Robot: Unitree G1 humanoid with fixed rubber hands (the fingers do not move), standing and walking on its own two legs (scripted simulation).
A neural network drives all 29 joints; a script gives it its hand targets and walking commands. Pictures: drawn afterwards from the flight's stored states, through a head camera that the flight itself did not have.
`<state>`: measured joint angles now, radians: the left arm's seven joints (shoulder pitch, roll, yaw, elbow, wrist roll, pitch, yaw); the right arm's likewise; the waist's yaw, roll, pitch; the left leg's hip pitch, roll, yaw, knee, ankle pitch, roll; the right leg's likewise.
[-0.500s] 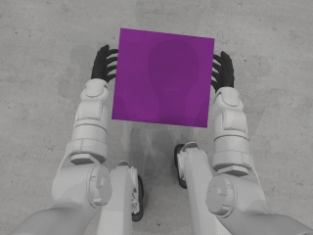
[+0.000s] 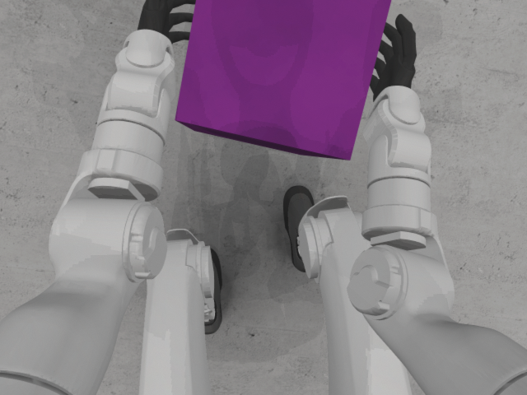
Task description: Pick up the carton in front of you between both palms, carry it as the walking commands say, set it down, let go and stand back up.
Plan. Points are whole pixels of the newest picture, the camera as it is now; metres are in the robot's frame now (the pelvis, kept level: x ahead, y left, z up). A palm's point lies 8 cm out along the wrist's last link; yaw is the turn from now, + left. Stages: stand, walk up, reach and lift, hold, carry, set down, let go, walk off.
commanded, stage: set down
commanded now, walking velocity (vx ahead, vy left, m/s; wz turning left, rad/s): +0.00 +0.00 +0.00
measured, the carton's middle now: (269, 76) +0.50 -0.09 -0.22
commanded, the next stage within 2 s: none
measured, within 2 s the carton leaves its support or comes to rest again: rests again in 1.44 s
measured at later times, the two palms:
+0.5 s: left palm (184, 51) +0.56 +0.02 -0.23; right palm (384, 79) +0.47 -0.26 -0.19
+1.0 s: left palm (179, 64) +0.55 +0.04 -0.25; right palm (376, 78) +0.47 -0.26 -0.21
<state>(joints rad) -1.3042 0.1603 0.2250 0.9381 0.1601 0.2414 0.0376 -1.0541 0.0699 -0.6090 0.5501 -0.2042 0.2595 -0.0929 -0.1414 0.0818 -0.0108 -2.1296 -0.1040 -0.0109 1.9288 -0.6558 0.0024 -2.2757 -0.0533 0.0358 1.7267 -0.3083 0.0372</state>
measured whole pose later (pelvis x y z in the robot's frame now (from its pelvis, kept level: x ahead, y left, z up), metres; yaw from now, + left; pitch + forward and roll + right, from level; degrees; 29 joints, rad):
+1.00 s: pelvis -0.01 +0.01 -0.06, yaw -1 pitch +47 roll -4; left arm -1.48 0.28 0.03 1.15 0.14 0.22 0.01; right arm -1.34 -0.12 -0.69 1.01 -0.14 0.16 -0.03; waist -0.23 -0.02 0.15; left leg -2.29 -0.14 -0.04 2.16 -0.68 0.00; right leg -2.40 -0.02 0.05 1.93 -0.34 0.09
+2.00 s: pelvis -0.02 -0.01 -0.03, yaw -1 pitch +43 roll -2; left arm -1.54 0.45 -0.08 1.08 -0.05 0.20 0.02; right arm -1.17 -0.12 -0.40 0.80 0.17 0.09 -0.19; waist -0.22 0.02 0.21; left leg -2.14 -0.07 -0.04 2.04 -0.66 -0.01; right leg -2.27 0.01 0.02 1.82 -0.30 0.05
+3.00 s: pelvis +0.05 -0.02 +0.21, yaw +2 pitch +42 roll +2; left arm -0.93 0.24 0.21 0.82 0.16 0.19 -0.02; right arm -0.57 -0.01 -0.34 0.46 -0.05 0.16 -0.02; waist -0.19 0.03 -0.12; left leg -1.40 -0.06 -0.05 1.09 -0.43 -0.02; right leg -1.52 -0.02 0.03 0.98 -0.19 0.01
